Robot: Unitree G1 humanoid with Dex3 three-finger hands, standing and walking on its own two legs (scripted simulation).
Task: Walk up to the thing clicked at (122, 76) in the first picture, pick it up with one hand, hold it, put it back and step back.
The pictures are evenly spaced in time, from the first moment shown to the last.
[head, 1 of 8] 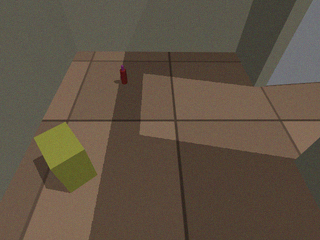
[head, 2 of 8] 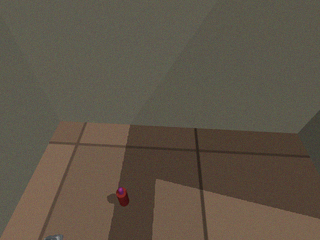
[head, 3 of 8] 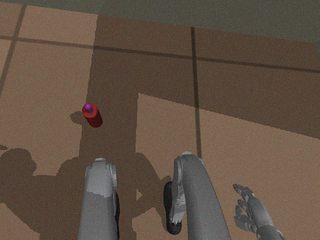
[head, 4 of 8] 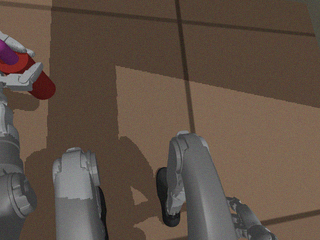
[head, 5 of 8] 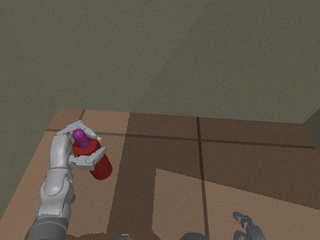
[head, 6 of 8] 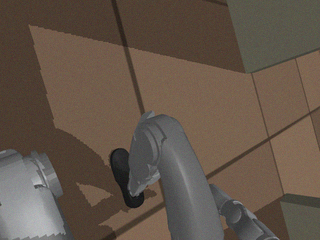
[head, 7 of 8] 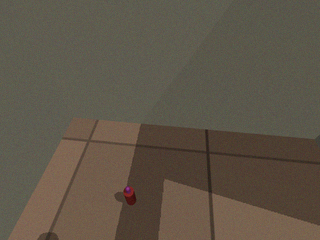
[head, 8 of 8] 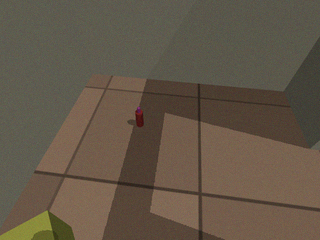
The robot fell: no
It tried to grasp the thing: yes
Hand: left
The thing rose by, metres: 0.65
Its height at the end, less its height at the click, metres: +0.00
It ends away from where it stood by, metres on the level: 0.01
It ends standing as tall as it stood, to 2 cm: yes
